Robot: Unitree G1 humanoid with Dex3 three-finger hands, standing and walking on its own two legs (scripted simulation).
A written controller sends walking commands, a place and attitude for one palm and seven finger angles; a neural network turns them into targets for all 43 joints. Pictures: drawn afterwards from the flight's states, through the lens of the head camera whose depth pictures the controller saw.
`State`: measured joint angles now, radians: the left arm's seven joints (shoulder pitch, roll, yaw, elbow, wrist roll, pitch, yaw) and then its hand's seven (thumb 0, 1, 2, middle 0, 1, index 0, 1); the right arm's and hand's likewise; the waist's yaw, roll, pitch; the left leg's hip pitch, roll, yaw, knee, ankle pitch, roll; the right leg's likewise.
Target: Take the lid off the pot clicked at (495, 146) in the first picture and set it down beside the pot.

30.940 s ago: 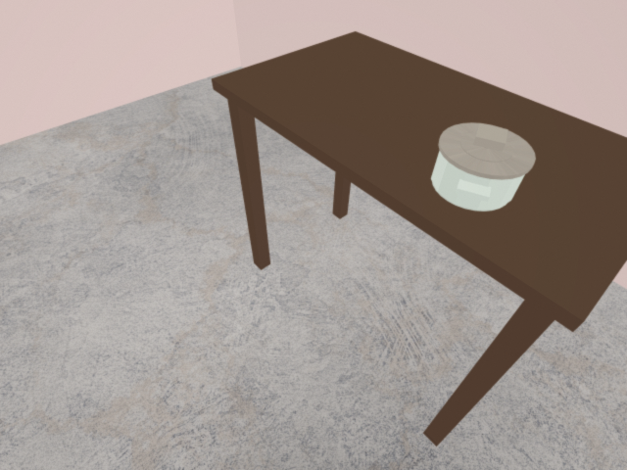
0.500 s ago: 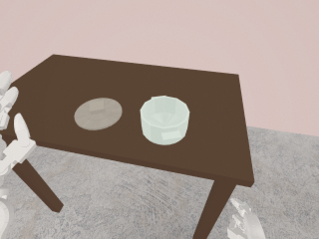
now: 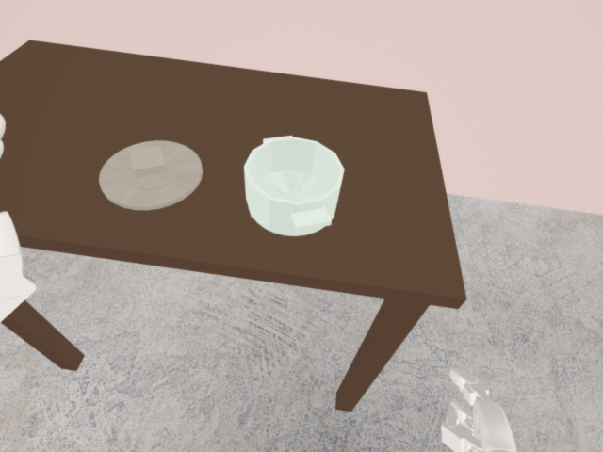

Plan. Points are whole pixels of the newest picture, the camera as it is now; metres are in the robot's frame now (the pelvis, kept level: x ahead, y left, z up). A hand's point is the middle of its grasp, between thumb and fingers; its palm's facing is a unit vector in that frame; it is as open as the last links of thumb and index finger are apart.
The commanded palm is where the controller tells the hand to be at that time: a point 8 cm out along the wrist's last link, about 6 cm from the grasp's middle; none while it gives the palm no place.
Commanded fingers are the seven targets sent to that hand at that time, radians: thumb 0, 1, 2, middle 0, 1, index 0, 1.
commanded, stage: step back with the hand held close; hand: left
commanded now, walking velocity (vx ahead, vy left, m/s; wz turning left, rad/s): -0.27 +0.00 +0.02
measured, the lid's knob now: (148, 161) +0.52 +0.29 +0.06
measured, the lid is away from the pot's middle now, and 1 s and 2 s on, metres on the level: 0.24 0.24 0.24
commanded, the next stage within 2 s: stop stepping back and stand still in 0.94 s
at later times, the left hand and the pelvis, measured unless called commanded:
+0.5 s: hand out of the picture +0.14 +0.24 +0.25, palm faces +0.47 -0.78 -0.42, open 7.4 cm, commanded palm +0.07 +0.28 +0.25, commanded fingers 0.00 0.90 0.90 -0.20 -0.30 -0.20 -0.30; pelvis -0.06 +0.00 -0.01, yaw +0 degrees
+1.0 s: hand out of the picture +0.02 +0.25 +0.25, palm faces +0.51 -0.80 -0.30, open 7.4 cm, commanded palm -0.04 +0.31 +0.25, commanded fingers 0.00 0.90 0.90 -0.20 -0.30 -0.20 -0.30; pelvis -0.15 +0.02 -0.01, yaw +4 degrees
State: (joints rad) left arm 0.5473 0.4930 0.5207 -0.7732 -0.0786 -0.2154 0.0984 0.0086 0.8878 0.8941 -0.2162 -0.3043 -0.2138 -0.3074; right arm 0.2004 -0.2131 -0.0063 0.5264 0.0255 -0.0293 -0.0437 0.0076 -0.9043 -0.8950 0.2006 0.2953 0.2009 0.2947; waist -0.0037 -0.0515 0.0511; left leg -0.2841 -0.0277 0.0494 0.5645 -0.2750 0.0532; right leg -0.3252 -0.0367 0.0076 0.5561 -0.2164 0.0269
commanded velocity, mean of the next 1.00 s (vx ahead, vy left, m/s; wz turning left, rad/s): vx -0.36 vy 0.00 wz -0.01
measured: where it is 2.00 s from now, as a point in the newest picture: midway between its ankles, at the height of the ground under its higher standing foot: outside the picture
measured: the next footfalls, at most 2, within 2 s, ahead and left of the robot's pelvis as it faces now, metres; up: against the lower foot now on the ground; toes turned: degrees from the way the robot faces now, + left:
right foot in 0.44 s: -0.02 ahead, -0.13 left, +0.00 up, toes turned +1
left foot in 1.00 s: -0.08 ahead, +0.13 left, +0.00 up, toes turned +4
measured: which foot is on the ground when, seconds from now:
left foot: down 0.00-0.84, up 0.86-0.98, down 1.00-1.00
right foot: down 0.00-0.30, up 0.32-0.42, down 0.44-1.00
